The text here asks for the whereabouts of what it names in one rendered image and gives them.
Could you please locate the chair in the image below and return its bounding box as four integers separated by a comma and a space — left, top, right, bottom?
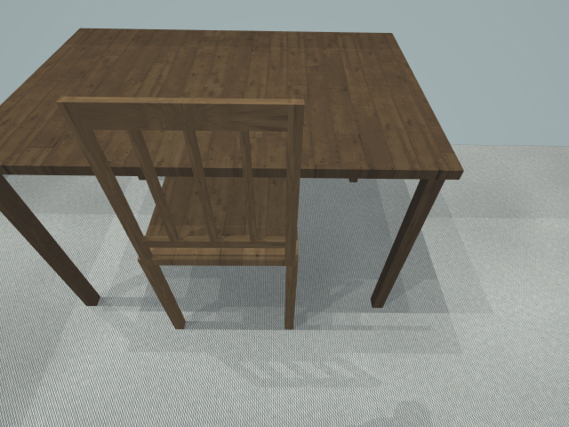
56, 96, 305, 329

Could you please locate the table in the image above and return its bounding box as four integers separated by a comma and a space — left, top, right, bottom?
0, 28, 464, 308

